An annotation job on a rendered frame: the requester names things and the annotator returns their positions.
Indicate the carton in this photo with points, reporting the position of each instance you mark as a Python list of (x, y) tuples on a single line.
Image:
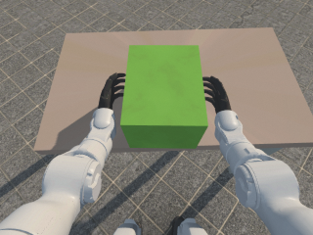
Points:
[(163, 103)]

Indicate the robot right upper arm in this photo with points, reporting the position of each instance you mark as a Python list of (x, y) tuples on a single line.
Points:
[(270, 189)]

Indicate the right robot forearm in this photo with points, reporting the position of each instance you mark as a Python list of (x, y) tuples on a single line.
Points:
[(234, 146)]

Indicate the left robot hand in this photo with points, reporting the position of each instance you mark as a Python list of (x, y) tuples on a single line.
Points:
[(107, 96)]

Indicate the left robot forearm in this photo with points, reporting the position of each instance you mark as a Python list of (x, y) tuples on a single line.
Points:
[(98, 143)]

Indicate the robot left upper arm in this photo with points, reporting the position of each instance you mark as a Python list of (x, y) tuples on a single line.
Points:
[(69, 184)]

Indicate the right robot foot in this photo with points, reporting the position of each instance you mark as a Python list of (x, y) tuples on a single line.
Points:
[(176, 222)]

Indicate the right robot hand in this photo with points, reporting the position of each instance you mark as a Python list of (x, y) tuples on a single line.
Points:
[(219, 100)]

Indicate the right robot thigh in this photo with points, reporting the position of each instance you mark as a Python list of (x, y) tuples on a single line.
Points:
[(190, 228)]

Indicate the table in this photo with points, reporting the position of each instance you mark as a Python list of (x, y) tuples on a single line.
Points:
[(250, 62)]

